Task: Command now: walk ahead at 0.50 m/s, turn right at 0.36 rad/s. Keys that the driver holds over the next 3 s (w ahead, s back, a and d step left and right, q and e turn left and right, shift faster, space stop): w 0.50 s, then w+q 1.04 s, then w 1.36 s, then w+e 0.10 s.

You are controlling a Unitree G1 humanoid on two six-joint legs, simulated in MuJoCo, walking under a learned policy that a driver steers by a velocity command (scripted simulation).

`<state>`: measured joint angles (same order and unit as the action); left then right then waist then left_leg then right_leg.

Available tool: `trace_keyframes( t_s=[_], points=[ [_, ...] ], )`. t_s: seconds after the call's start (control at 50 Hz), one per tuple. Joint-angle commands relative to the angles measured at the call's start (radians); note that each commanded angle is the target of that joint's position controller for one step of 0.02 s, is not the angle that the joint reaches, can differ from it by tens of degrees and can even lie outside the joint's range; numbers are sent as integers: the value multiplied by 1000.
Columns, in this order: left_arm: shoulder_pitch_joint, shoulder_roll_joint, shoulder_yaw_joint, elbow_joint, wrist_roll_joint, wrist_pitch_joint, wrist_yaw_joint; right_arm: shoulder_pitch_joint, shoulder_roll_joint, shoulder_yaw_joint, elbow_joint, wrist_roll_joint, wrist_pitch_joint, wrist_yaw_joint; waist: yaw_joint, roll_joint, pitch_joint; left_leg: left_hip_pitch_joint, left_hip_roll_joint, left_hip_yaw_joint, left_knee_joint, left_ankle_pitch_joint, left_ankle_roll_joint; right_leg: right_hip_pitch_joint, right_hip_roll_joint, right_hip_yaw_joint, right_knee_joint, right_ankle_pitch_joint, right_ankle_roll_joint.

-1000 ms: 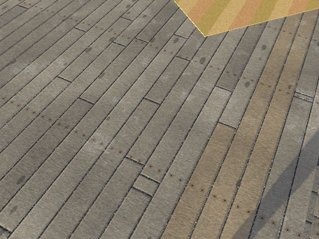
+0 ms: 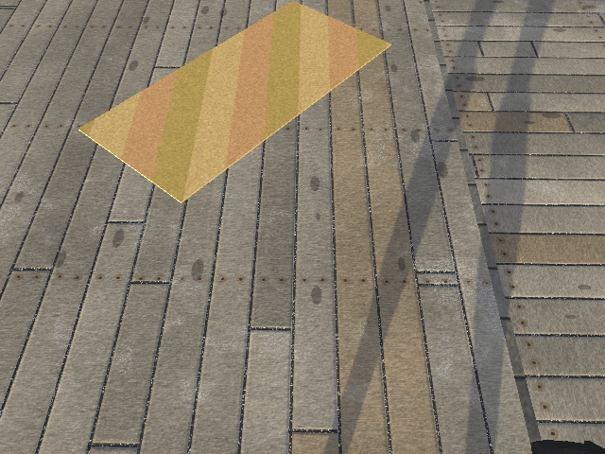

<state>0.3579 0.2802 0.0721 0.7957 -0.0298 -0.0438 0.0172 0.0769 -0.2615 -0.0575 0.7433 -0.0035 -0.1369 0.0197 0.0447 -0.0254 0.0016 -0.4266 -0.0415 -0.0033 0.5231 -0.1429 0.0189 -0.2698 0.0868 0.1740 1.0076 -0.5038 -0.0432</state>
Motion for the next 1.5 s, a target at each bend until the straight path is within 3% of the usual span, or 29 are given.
trace_keyframes(
  t_s=[0.02,0.08,0.22,0.34,0.4,0.42,0.44,0.46,0.48,0.54,0.66,0.76,0.86,0.94,0.96,0.98,1.0,1.02,1.04,1.06,1.1,1.18,1.32,1.38,1.42,1.44,1.46,1.48,1.5],
  points=[
    [-58,126,18,-99,10,-23,-1,185,-120,-36,-2,-1,16,0,-108,83,-50,465,350,-487,-256,-215,186,-495,-113,-22,252,102,10],
    [-67,75,15,-109,12,-22,-12,148,-87,-22,13,-8,15,2,-52,127,-11,305,272,-313,-320,-6,186,-395,-173,-59,117,173,6],
    [-246,18,-16,-164,21,-34,-27,213,-168,-40,56,19,27,-10,-93,103,10,282,237,-115,-380,169,186,-346,-181,-143,-284,449,37],
    [-376,48,-12,-213,7,-42,-49,300,-195,-42,104,34,53,-11,-120,122,42,380,292,-113,-323,172,155,-286,-139,-169,-457,444,7],
    [-195,113,23,-163,18,-45,-45,281,-197,-39,108,37,68,-18,-5,107,-61,375,249,-49,-94,457,105,13,-84,-217,-543,420,-50],
    [-26,170,47,-125,26,-43,-35,273,-160,-21,93,22,65,-21,69,64,-180,242,201,-2,138,388,66,274,-171,-126,-513,441,-98],
    [89,280,70,-111,41,-33,-28,348,-67,11,58,5,46,-18,67,-166,-316,-156,58,64,537,0,-10,644,-429,287,-543,346,-242],
    [122,230,55,-98,26,-31,-32,344,-87,9,67,13,25,-14,75,-228,-377,-305,25,-67,701,-437,-7,665,-491,548,-677,235,-290],
    [57,177,34,-102,22,-33,-35,274,-163,-13,47,39,17,-8,64,-152,-231,-392,86,-87,768,-386,6,554,-456,432,-695,182,-248],
    [-120,86,5,-120,35,-42,-44,210,-142,-18,44,23,39,-11,-28,-69,-42,-282,186,-64,634,-175,6,196,-343,134,-790,338,-185],
    [-105,108,20,-56,49,-76,-30,167,-89,-17,33,25,82,-17,-51,-32,17,-294,168,-122,473,72,-30,120,-323,-104,-885,542,-174],
    [-72,133,24,-21,39,-71,-13,22,-56,-3,-16,20,73,9,2,-15,59,-260,139,-49,209,277,-14,168,-310,-245,-903,565,-127],
    [-4,157,34,26,22,-35,-5,-93,-53,4,-98,22,73,41,39,-10,93,-327,118,12,98,143,30,368,-368,-294,-817,700,-107],
    [-41,205,46,13,18,0,17,85,-132,-39,-98,24,80,50,-87,-73,-54,-13,-9,125,78,-31,110,387,-351,-361,-465,1287,-52],
    [-50,200,40,5,16,1,23,246,-192,-71,-62,26,83,36,-173,-44,-138,248,-26,89,14,36,152,258,-311,-382,-239,1206,-15],
    [-13,129,17,-29,40,-15,21,364,-294,-102,-42,24,94,10,-185,128,-248,591,186,-257,8,50,249,-72,-229,-388,107,731,34],
    [27,45,-17,-64,44,-54,2,319,-324,-95,-70,28,85,13,-104,277,-372,826,388,-812,-155,-43,433,-406,-17,-199,403,-69,77],
    [-77,135,4,-81,11,-89,-19,335,-241,-73,-72,21,81,14,-169,160,-359,824,365,-750,-200,-90,382,-516,-83,-51,432,-35,53],
    [-142,140,2,-104,-11,-105,-26,303,-196,-61,-71,20,76,12,-158,117,-225,698,324,-589,-201,-48,338,-544,-125,-71,377,39,31],
    [-157,123,0,-104,6,-110,-19,238,-178,-55,-79,21,73,12,-105,20,-128,532,276,-479,-214,38,301,-506,-166,-82,267,104,29],
    [-139,138,15,-97,36,-88,-13,154,-134,-40,-114,6,73,5,-42,46,-65,331,224,-381,-258,184,285,-385,-204,-86,157,163,46],
    [-169,91,4,-121,48,-56,-8,164,-177,-53,-112,13,68,-15,-27,60,-28,179,181,-284,-300,282,286,-346,-189,-122,-38,277,107],
    [-387,84,-6,-179,24,-74,-31,267,-190,-60,-76,31,90,-33,-116,116,-12,185,143,-304,-227,71,198,-218,-95,-114,-457,576,107],
    [-360,126,12,-182,20,-87,-39,269,-182,-60,-75,29,97,-37,-86,147,-17,264,178,-403,-140,35,174,-171,-91,-91,-512,467,70],
    [-225,155,34,-150,26,-97,-33,246,-146,-49,-89,25,99,-36,-10,154,-70,243,127,-394,-14,80,132,29,-101,-107,-569,446,21],
    [-90,203,49,-140,45,-101,-24,243,-88,-27,-107,14,94,-32,51,73,-191,145,69,-320,231,2,93,262,-247,22,-554,400,-41],
    [19,293,70,-110,61,-89,-23,379,-22,-7,-135,34,84,-33,7,-230,-324,-200,-77,-175,574,-391,19,605,-482,456,-620,228,-207],
    [30,229,60,-102,32,-82,-30,395,-111,-17,-122,48,81,-35,18,-256,-304,-366,-5,-178,744,-450,3,612,-533,653,-688,-29,-232],
    [-16,152,39,-119,29,-76,-26,295,-181,-36,-122,43,87,-36,49,-139,-171,-403,37,-177,796,-355,-4,499,-481,503,-709,-57,-183]
  ],
)
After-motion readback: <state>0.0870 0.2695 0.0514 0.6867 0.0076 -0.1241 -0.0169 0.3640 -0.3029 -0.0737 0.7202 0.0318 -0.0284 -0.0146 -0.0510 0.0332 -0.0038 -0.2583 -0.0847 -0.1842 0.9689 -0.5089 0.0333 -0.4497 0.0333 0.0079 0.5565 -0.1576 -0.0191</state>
